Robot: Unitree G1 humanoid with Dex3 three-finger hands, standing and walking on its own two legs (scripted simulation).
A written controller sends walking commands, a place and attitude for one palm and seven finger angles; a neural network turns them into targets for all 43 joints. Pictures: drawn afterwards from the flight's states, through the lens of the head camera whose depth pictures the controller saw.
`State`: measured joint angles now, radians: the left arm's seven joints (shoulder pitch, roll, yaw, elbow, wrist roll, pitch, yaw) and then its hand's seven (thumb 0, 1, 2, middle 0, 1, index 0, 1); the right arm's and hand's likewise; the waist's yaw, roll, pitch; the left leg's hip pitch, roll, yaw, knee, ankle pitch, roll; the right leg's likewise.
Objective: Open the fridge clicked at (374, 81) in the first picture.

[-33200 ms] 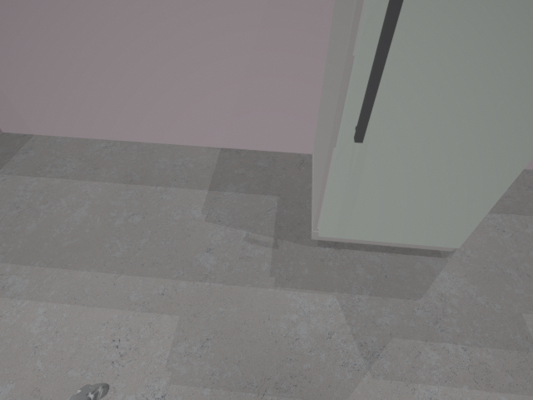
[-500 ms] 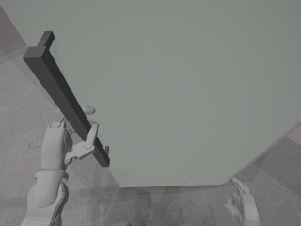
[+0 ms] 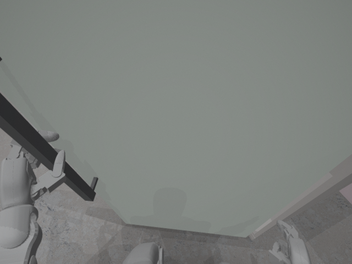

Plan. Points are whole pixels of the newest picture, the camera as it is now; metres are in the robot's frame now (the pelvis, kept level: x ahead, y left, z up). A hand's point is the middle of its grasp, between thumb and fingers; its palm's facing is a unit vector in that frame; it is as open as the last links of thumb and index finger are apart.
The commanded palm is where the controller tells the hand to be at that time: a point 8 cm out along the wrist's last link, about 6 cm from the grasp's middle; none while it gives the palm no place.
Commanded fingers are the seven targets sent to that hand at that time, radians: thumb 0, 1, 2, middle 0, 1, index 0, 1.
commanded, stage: walk backward, drawing the door open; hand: left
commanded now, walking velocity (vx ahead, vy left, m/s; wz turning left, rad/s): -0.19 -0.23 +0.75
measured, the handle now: (57, 151) +0.31 +0.25 +0.10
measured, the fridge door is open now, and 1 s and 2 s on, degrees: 59 76 71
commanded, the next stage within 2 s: stop walking and hold the door back in 0.32 s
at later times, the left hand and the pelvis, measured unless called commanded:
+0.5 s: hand out of the picture +0.11 +0.20 +0.11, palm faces +0.70 -0.60 -0.39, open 6.8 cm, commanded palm +0.09 +0.24 +0.10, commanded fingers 0.00 0.90 0.90 -0.45 -1.40 -0.45 -1.40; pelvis -0.03 -0.16 +0.00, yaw +16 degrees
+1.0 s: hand out of the picture +0.11 +0.20 +0.12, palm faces +0.67 -0.70 -0.24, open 5.9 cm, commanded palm +0.09 +0.24 +0.10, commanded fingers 0.00 0.90 0.90 -0.45 -1.40 -0.45 -1.40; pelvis -0.16 -0.20 +0.01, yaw +22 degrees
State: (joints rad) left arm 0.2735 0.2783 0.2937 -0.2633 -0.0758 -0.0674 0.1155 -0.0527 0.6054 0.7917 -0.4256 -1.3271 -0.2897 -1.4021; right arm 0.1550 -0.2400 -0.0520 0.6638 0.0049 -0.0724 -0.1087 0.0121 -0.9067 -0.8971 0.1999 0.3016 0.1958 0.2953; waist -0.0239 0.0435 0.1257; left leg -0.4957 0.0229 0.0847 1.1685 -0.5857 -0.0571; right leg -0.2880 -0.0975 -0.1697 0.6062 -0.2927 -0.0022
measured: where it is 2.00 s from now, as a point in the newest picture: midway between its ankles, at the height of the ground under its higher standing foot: outside the picture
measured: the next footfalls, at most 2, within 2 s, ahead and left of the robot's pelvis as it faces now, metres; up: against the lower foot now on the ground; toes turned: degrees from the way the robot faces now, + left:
left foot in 0.10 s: +0.03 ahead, +0.06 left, +0.00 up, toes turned +12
right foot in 0.48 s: +0.05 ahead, -0.26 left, +0.00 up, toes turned +13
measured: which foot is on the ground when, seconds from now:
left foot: up 0.00-0.08, down 0.10-0.46, up 0.48-0.94, down 0.96-1.00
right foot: down 0.00-0.08, up 0.10-0.46, down 0.48-0.96, up 0.98-1.00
